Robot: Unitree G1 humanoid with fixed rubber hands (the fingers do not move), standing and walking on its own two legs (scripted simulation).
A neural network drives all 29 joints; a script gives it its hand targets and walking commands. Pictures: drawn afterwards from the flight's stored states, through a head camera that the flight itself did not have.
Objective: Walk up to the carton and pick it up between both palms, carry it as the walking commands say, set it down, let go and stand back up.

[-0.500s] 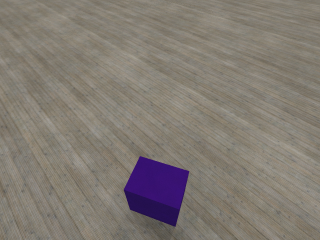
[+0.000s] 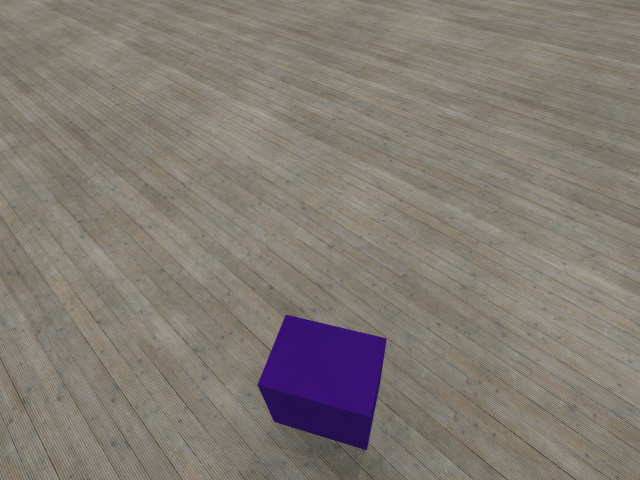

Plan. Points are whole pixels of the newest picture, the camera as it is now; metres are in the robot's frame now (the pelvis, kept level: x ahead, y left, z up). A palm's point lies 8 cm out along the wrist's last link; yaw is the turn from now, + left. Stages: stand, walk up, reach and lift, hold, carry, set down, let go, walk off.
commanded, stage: walk up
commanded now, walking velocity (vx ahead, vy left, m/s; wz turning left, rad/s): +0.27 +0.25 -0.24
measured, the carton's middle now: (326, 382) +0.50 +0.06 -0.64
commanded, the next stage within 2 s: none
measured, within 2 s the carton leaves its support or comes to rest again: neither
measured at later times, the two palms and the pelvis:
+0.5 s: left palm (138, 392) +0.28 +0.33 -0.14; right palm out of the picture +0.08 -0.13 -0.14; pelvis +0.14 +0.11 -0.01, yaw -4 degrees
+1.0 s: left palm (138, 401) +0.26 +0.32 -0.12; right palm (495, 422) +0.25 -0.22 -0.14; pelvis +0.15 +0.05 -0.01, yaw -5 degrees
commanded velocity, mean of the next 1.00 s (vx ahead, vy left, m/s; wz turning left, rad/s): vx -0.01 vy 0.03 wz -0.12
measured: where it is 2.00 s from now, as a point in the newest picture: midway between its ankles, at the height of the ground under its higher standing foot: outside the picture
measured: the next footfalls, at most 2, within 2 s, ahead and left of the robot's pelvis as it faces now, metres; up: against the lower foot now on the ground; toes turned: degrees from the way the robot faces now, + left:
left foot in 0.18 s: +0.11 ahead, +0.23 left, +0.00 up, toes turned +6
right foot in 0.68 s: +0.26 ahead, -0.07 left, +0.00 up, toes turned -9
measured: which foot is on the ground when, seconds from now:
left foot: up 0.00-0.16, down 0.18-0.68, up 0.70-1.00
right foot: down 0.00-0.18, up 0.20-0.66, down 0.68-1.00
